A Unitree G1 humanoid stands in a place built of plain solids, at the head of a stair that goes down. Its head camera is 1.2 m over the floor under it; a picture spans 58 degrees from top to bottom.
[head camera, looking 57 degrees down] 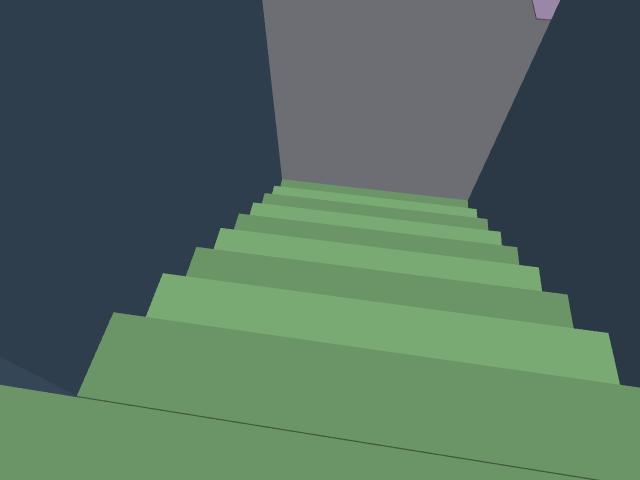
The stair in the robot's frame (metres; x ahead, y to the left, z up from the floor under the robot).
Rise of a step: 0.21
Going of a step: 0.25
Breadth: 1.59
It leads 8 degrees to the right of straight ahead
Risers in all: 9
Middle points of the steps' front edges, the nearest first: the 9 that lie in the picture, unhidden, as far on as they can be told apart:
0.41 -0.16 0.00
0.65 -0.20 -0.20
0.90 -0.24 -0.41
1.14 -0.27 -0.62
1.38 -0.31 -0.82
1.63 -0.34 -1.03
1.87 -0.38 -1.24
2.12 -0.42 -1.44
2.36 -0.45 -1.65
